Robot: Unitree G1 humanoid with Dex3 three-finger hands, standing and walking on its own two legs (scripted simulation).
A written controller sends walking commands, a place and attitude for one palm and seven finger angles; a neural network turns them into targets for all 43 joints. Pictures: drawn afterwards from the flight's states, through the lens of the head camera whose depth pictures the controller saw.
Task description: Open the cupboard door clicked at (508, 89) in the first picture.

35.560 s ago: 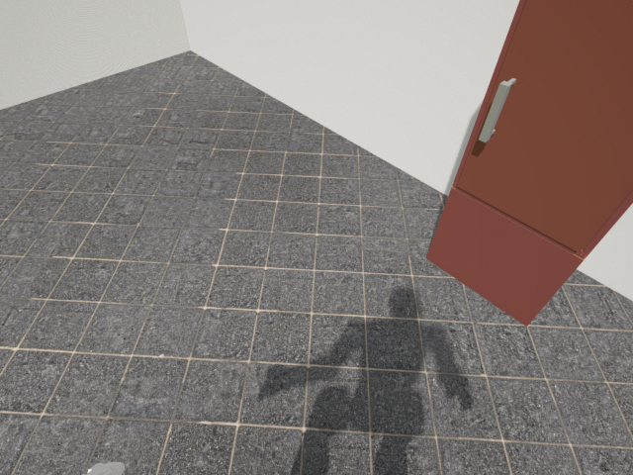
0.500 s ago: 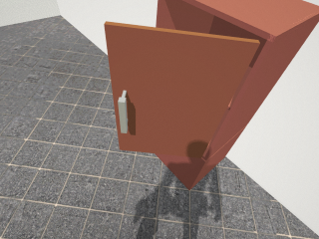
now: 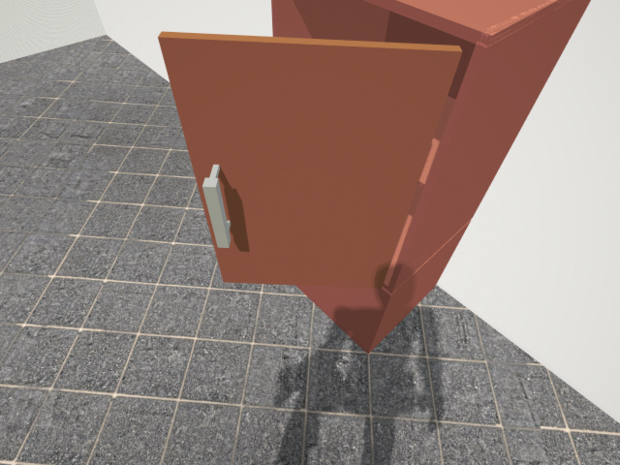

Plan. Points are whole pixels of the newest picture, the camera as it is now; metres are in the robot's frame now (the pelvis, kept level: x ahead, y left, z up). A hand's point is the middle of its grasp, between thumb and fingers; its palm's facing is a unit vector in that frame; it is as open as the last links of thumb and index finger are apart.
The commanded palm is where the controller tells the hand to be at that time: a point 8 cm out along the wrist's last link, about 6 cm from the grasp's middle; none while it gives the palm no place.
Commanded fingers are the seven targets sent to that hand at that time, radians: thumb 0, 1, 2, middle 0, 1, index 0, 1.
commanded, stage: come to a stop and stand still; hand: left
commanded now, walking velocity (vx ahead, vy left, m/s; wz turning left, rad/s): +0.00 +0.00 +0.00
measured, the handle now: (220, 207) +0.54 +0.19 -0.03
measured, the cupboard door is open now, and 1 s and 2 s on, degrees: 45 45 45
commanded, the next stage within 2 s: look again from close up in 0.20 s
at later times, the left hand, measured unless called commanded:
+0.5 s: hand out of the picture -0.04 +0.17 -0.16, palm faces +0.02 -0.98 -0.20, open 7.4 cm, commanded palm none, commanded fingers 0.00 0.90 0.90 -0.20 -0.30 -0.20 -0.30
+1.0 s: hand (168, 461) +0.14 +0.18 -0.07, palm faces +0.24 -0.96 -0.15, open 7.5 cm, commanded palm +0.11 +0.23 -0.06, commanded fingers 0.00 0.74 0.83 -0.21 -0.41 -0.21 -0.41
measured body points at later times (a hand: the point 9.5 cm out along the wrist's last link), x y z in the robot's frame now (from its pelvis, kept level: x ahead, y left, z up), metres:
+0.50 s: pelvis +0.00 +0.00 +0.01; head +0.00 -0.01 +0.46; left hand -0.04 +0.22 -0.15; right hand +0.01 -0.22 -0.15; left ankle +0.01 +0.10 -0.73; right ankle +0.02 -0.13 -0.73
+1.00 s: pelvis +0.01 -0.01 +0.01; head +0.01 -0.01 +0.46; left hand +0.13 +0.23 -0.06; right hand +0.07 -0.25 -0.13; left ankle +0.01 +0.10 -0.73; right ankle +0.03 -0.13 -0.73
